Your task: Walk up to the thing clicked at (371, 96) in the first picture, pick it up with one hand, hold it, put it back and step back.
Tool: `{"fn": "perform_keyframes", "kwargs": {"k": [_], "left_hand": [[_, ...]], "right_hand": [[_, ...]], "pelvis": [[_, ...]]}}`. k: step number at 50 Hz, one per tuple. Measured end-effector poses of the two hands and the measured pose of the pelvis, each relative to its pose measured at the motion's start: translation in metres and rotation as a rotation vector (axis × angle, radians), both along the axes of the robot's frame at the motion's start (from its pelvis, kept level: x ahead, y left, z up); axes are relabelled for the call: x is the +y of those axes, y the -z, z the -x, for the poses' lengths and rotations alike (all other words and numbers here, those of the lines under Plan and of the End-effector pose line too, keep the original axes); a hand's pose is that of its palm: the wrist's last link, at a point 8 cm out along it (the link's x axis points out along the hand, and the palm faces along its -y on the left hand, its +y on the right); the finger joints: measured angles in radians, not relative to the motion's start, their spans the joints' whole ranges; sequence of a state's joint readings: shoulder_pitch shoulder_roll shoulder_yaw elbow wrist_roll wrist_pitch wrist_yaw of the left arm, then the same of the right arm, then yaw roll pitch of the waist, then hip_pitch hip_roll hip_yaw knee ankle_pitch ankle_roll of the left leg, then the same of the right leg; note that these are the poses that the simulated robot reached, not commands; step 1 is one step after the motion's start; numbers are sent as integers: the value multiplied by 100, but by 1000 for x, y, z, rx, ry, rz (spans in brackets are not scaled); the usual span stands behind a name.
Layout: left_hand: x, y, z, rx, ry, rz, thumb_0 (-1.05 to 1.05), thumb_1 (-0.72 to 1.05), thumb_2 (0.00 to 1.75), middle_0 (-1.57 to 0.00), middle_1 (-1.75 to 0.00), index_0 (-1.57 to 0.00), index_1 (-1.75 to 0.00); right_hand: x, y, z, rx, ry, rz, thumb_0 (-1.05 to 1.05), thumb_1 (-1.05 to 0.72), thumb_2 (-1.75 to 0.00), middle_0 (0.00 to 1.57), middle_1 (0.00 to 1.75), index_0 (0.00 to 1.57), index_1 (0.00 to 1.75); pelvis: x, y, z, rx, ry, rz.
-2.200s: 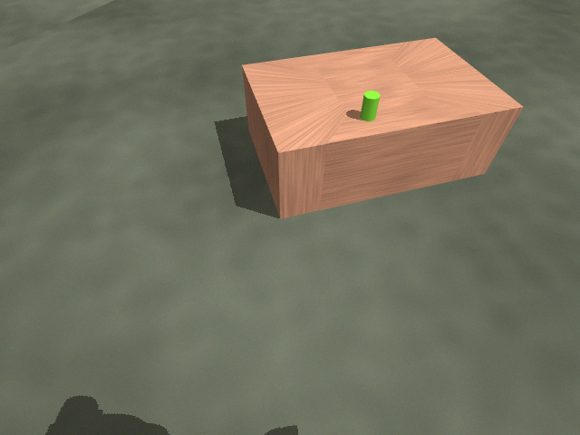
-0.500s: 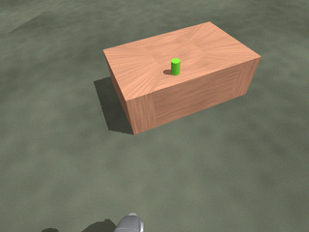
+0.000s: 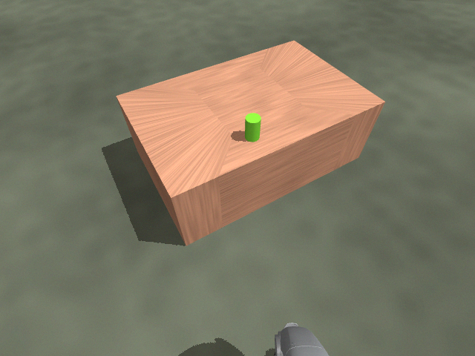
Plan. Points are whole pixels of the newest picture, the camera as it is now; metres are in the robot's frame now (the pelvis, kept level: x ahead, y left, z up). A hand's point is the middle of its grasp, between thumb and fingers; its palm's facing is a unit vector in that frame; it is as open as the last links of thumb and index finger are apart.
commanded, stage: walk up
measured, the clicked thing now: (252, 127) +0.97 -0.08 -0.33
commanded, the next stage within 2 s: none
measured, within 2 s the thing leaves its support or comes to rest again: neither
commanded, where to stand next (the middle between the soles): +0.40 +0.12 m, yaw -3 degrees
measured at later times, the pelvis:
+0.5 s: pelvis +0.16 +0.06 -0.01, yaw +0 degrees
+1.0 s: pelvis +0.31 +0.12 -0.02, yaw -3 degrees
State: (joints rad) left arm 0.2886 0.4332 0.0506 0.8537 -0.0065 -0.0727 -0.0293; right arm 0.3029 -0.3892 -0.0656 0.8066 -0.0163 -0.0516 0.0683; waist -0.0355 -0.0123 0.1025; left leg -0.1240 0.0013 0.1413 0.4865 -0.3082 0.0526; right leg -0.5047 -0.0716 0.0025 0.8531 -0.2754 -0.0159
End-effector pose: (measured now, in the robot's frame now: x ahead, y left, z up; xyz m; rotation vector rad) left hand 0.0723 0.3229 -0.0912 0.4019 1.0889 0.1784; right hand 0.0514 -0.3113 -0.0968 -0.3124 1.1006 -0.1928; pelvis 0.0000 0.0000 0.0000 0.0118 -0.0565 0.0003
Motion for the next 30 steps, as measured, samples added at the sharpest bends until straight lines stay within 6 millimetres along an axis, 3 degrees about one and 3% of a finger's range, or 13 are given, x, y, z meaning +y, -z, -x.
{"fn": "perform_keyframes", "kwargs": {"k": [7, 10, 15, 20, 24, 30], "left_hand": [[-8, 1, -78, -49, 38, -48, 1, 91, 90, -20, -30, -20, -30], [-10, -2, -94, -81, 18, -53, 1, 91, 90, -20, -30, -20, -30], [-1, -15, -102, -66, -17, -51, 1, 90, 90, -20, -30, -20, -30], [27, -14, -107, -12, -28, -51, 1, 90, 90, -20, -30, -20, -30], [61, -3, -119, 17, -39, -48, 1, 90, 90, -20, -30, -21, -30], [117, 31, -161, 68, -43, -51, 1, 90, 90, -20, -30, -20, -30]], "right_hand": [[-10, 39, -33, 59, 36, -33, 1, -90, -90, 20, 30, 20, 30], [-3, 45, -58, 90, 9, -48, 1, -90, -90, 20, 30, 20, 30], [10, 34, -107, 66, -30, -61, 1, -90, -90, 20, 30, 20, 30], [22, 20, -146, 41, -44, -32, 1, -90, -90, 20, 30, 20, 30], [38, 11, -174, 45, -55, 11, 0, -90, -90, 20, 30, 20, 30], [71, 4, -201, -2, -14, 89, 0, -90, -90, 20, 30, 20, 30]], "pelvis": [[-5, 22, -61, -1, 14, 8], [-4, 22, -79, -8, 7, 17], [8, 9, -106, -4, 5, 19], [29, 4, -134, 6, 8, 30], [54, 9, -158, 14, 1, 47], [98, 26, -197, 11, 16, 21]]}}
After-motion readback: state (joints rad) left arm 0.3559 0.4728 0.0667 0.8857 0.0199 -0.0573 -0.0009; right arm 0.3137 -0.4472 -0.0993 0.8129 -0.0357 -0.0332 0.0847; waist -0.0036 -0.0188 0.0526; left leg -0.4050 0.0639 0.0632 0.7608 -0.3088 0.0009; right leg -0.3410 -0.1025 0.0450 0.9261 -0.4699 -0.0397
